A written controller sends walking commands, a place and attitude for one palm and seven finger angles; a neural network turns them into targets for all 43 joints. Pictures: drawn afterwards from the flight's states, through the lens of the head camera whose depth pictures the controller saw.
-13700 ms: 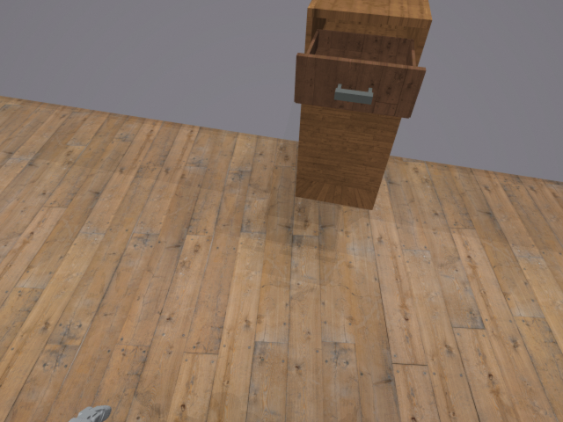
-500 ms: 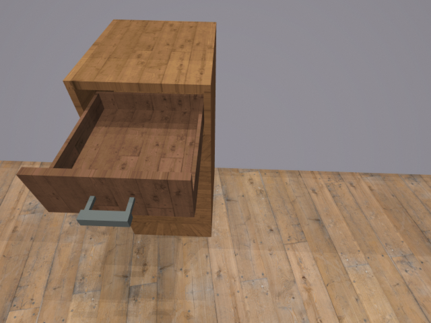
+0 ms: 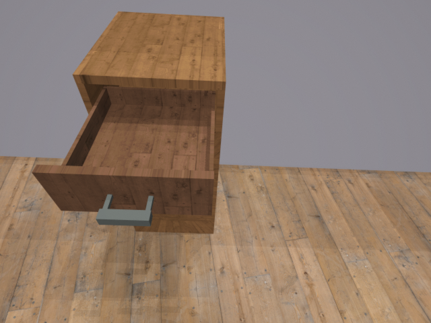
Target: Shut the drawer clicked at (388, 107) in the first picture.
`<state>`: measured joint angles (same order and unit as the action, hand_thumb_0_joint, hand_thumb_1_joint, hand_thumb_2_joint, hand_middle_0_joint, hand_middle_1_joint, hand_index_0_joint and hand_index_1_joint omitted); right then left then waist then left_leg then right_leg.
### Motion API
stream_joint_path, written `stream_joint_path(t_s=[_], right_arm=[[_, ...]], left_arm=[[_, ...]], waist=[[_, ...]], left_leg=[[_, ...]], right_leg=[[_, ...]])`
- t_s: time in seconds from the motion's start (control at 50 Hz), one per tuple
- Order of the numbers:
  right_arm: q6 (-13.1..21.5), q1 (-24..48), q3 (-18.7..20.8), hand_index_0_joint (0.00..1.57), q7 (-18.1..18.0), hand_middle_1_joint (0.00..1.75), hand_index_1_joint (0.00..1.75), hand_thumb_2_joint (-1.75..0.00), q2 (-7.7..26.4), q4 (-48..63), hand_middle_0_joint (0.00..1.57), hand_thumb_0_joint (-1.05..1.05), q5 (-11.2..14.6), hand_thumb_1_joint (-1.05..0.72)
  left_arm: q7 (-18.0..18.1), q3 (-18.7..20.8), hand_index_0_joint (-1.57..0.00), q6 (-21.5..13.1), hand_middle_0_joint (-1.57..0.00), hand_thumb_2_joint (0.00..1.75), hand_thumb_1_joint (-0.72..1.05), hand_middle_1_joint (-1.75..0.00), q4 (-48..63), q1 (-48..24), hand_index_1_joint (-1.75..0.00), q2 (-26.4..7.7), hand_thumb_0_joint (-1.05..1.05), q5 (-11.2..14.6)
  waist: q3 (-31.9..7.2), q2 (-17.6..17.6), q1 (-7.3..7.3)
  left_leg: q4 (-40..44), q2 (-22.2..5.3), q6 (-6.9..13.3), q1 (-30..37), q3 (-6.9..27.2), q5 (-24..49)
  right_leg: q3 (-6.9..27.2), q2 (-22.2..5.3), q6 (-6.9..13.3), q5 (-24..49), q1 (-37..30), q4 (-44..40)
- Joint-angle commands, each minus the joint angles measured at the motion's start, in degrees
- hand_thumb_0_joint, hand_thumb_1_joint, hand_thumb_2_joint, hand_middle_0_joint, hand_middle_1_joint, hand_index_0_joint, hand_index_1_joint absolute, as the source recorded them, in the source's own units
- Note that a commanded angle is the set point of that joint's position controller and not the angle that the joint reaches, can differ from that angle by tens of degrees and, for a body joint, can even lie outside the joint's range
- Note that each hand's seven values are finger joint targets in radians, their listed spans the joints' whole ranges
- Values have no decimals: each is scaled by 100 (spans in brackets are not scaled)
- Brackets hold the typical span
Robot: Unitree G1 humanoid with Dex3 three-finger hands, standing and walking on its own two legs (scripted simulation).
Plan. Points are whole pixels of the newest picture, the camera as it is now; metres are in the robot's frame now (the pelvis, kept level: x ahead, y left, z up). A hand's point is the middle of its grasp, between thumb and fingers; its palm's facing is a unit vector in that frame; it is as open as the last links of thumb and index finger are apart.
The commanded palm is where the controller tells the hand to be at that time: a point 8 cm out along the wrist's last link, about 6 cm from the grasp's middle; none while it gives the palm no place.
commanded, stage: raise the hand and make a fist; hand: left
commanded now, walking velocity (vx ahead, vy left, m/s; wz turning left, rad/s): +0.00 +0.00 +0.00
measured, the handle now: (127, 208) +0.33 +0.20 +0.01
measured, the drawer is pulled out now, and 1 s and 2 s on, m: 0.30 0.29 0.29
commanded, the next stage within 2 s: bring the fist close to the handle in 1.94 s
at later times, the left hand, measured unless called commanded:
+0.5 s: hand out of the picture +0.11 +0.17 -0.03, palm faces +0.14 -0.99 -0.04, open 5.8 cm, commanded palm +0.11 +0.23 -0.02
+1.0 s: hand (111, 306) +0.14 +0.17 +0.03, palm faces +0.08 -0.99 -0.07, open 3.4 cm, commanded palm +0.11 +0.22 +0.04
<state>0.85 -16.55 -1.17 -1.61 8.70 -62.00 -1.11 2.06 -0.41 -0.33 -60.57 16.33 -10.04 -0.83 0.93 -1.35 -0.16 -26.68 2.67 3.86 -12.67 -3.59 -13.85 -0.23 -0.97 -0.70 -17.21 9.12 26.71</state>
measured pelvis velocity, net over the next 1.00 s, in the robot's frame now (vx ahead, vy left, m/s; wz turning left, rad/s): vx -0.01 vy -0.03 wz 0.03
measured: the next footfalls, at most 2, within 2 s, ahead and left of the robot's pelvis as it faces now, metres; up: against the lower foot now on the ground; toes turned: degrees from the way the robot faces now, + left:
none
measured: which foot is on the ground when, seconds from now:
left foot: down 0.00-1.00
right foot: down 0.00-1.00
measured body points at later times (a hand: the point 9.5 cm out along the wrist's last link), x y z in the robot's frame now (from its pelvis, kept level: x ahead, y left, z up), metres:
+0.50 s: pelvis -0.03 -0.03 -0.07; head -0.01 +0.00 +0.38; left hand +0.10 +0.22 -0.02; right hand +0.21 -0.26 -0.10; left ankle +0.01 +0.07 -0.74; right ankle -0.02 -0.12 -0.74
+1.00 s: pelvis -0.01 -0.03 -0.05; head +0.01 -0.03 +0.40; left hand +0.13 +0.22 +0.04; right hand +0.15 -0.28 -0.12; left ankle +0.01 +0.07 -0.74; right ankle -0.02 -0.12 -0.74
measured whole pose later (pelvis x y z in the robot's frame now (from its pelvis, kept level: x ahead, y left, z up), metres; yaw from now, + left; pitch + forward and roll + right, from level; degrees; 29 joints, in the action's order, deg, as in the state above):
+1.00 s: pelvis -0.01 -0.03 -0.05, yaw +2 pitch +9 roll -1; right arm 11.9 -16.9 1.9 -3.2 14.5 -33.4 2.9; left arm -15.5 11.5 -20.0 12.1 38.0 -13.3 18.3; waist -7.2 2.0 -0.3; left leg -51.8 -0.2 1.2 -36.7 -0.2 -23.8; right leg -5.5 1.9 3.0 -26.4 32.3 49.8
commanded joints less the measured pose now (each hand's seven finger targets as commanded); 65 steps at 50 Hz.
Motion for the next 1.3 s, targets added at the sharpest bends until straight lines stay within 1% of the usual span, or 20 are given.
stream_joint_path(t_s=[0.0,0.02,0.04,0.06,0.08,0.1,0.12,0.16,0.24,0.26,0.34,0.38,0.48,0.52,0.62,0.72,0.84,0.92,1.02,1.28], right_arm=[[150,-225,134,20,-28,30,30,-90,722,151,20,0,38,-90],[140,209,135,20,7,30,30,-90,873,528,20,0,112,-90],[985,-1,435,20,-134,30,30,-90,1736,2553,20,0,358,-90],[1599,420,108,20,-324,30,30,-90,1129,2183,20,0,283,-90],[1786,415,217,20,-364,30,30,-90,1153,1775,20,0,301,-90],[1747,202,188,20,-244,30,30,-90,853,1613,20,0,333,-90],[1771,249,277,20,-166,30,30,-90,1152,2093,20,0,329,-90],[1864,470,389,20,-135,30,30,-90,1246,2413,20,0,198,-90],[1562,850,554,20,11,30,30,-90,1233,2952,20,0,130,-90],[1534,980,603,20,82,30,30,-90,1220,3156,20,0,134,-90],[1601,1080,653,20,264,30,30,-90,1149,3750,20,0,116,-90],[1584,950,627,20,261,30,30,-90,1117,3814,20,0,87,-90],[1495,851,430,20,4,30,30,-90,1195,3924,20,0,220,-90],[1499,848,380,20,-98,30,30,-90,1239,4007,20,0,297,-90],[1375,724,328,20,-257,30,30,-90,1209,4192,20,0,413,-90],[1181,941,304,20,-298,30,30,-90,929,4132,20,0,400,-90],[1336,822,407,20,-166,30,30,-90,922,3974,20,0,379,-90],[1576,685,437,20,-121,30,30,-90,1060,3959,20,0,419,-90],[1758,680,448,20,-164,30,30,-90,1103,3990,20,0,424,-90],[1593,875,196,20,-121,30,30,-90,1082,4247,20,0,449,-90]], left_arm=[[25,59,-20,-64,-20,90,90,-30,77,480,-30,-434,0,0],[242,33,-20,-154,-20,90,90,-30,-41,669,-30,-494,0,-66],[290,1197,-22,-1263,-22,90,90,-32,9226,-3416,-32,-2123,0,1009],[441,908,-24,-967,-24,90,90,-34,7974,-769,-34,-1644,0,577],[760,585,-26,-677,-26,90,90,-37,7456,-400,-37,-1132,0,703],[652,-474,-28,-85,-28,90,90,-39,5850,1445,-39,558,0,701],[547,-511,-30,-257,-30,90,90,-41,7050,462,-41,497,0,1006],[378,-82,-34,-810,-34,90,90,-45,6809,685,-45,102,0,880],[-606,790,-42,-2139,-42,90,90,-54,5257,2190,-54,7,0,1193],[-982,745,-44,-2562,-44,90,90,-56,5349,2427,-56,114,0,1319],[-1709,1257,-52,-3860,-52,90,90,-65,7080,1499,-65,-753,0,1461],[-1579,1436,-56,-3992,-56,90,90,-69,8045,1214,-69,-1108,0,1460],[-1417,997,-66,-3549,-66,90,90,-80,8251,375,-80,-799,0,1641],[-1597,625,-70,-3245,-70,90,90,-84,8105,390,-84,-648,0,1655],[-1995,1080,-80,-2097,-80,90,90,-95,7734,810,-95,-1197,0,1714],[-1551,2033,-90,-1632,-90,90,90,-106,7881,1453,-106,-1255,0,2040],[-1488,1810,-102,-2166,-102,90,90,-119,8230,2124,-119,-1056,0,1896],[-1869,1262,-110,-2397,-110,90,90,-127,8435,2159,-127,-774,0,1975],[-1738,1268,-120,-2478,-120,90,90,-138,9028,2000,-138,-944,0,1935],[-1329,785,-140,-1303,-140,90,90,-160,9527,1730,-160,-726,0,1617]], waist=[[87,235,74],[422,184,170],[-2725,1163,-589],[-2693,1903,22],[-2233,1579,-136],[-1190,1038,-225],[-552,910,-282],[-139,117,-295],[-243,-1750,155],[-325,-1763,257],[-1905,918,400],[-2256,1621,319],[-1185,815,-402],[-915,544,-441],[-1499,141,-90],[-1692,-39,305],[-1517,203,187],[-1413,72,-29],[-1441,331,36],[-932,439,72]], left_leg=[[743,-917,-8,142,971,842],[-279,-984,-159,-136,747,2016],[154,-393,-406,1829,762,2383],[352,-754,-556,2283,777,3002],[536,-764,-813,1660,879,2730],[656,-803,-685,1162,951,2065],[549,-739,-607,522,1048,1376],[-23,-509,-477,-350,987,191],[-1267,-348,-477,-1931,620,61],[-1471,-317,-495,-2196,525,-43],[-2291,-259,-445,-2074,393,249],[-2402,-333,-412,-1784,514,251],[-2497,-323,-197,-2590,762,-1458],[-2574,-290,-146,-2792,731,-1653],[-2579,-245,-109,-2683,552,-868],[-2294,-252,-226,-2473,569,-153],[-2099,-262,-208,-2096,535,440],[-2049,-257,-164,-1855,587,372],[-1833,-258,-137,-1503,591,242],[-1243,-383,-157,-1109,751,-16]], right_leg=[[235,-342,238,588,165,-261],[439,-550,181,1495,462,-501],[-183,43,267,1920,377,73],[-250,115,344,696,624,704],[-351,135,272,16,920,919],[-370,104,189,-358,1530,961],[-404,28,168,-293,1515,886],[-550,99,220,-255,1794,521],[-697,245,244,-315,2547,1330],[-669,242,249,-327,2682,1567],[-264,182,375,-65,2915,2488],[-230,238,387,-198,3172,2598],[9,228,259,-1429,3638,2053],[241,187,237,-1870,3575,1748],[669,-1,102,-1569,2487,1231],[584,-139,-61,61,1566,1301],[282,-81,-160,1508,1649,1526],[190,-22,-140,1230,1878,1401],[-46,107,97,391,2050,1366],[-410,199,183,126,1886,1139]])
